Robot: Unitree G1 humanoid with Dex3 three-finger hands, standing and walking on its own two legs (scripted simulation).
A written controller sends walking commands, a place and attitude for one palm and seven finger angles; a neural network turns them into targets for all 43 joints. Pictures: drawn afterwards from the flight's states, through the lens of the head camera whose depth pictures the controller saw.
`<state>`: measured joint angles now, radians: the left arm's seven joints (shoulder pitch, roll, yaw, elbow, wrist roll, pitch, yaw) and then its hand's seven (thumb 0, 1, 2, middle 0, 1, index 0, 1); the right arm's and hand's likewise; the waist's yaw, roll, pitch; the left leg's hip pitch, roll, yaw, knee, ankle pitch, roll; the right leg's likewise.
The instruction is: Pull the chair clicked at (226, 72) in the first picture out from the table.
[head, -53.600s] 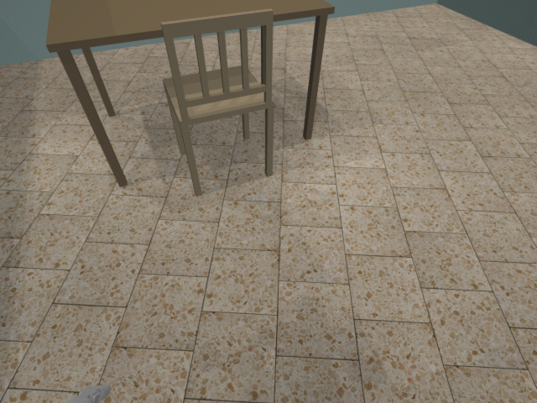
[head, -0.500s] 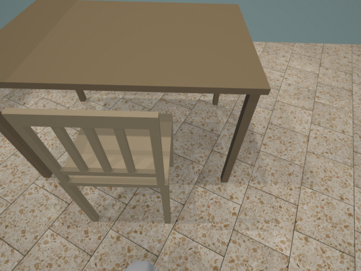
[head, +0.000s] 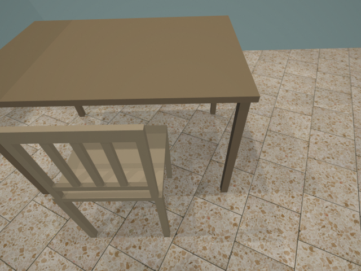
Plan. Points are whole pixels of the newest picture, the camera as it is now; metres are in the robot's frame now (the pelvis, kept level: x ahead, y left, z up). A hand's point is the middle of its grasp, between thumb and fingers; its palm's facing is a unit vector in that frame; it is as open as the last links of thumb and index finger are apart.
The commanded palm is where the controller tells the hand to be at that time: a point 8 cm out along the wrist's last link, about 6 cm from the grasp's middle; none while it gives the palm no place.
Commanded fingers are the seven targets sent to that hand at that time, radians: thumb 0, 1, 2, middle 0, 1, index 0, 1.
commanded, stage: come to a stop and stand still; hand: left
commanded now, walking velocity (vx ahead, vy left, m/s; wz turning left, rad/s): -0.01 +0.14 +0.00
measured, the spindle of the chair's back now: (88, 165) +0.44 +0.33 -0.10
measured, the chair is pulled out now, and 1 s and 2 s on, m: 0.04 0.04 0.04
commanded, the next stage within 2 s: look again from close up in 0.40 s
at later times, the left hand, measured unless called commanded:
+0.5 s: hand out of the picture -0.03 +0.16 -0.16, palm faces +0.07 -0.98 -0.17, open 7.3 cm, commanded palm none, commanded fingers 0.00 0.90 0.90 -0.20 -0.30 -0.20 -0.30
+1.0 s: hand out of the picture +0.00 +0.23 -0.17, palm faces +0.01 -0.98 -0.22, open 7.3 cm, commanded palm none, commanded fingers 0.00 0.90 0.90 -0.20 -0.30 -0.20 -0.30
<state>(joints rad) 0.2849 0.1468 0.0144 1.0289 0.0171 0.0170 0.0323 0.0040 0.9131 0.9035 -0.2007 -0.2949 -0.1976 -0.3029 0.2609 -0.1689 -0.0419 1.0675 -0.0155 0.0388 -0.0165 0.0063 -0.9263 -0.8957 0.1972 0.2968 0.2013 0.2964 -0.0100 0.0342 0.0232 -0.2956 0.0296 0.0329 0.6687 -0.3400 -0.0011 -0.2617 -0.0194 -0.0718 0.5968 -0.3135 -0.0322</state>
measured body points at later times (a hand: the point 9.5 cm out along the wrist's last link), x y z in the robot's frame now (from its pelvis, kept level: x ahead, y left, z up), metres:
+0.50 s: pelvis -0.02 +0.00 +0.01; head -0.02 +0.00 +0.46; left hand -0.03 +0.22 -0.15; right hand -0.08 -0.19 -0.15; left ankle -0.03 +0.12 -0.73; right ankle +0.01 -0.10 -0.73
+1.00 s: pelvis -0.03 +0.05 +0.01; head -0.04 +0.05 +0.46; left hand +0.00 +0.28 -0.15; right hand +0.01 -0.19 -0.14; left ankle -0.03 +0.12 -0.73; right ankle +0.01 -0.10 -0.73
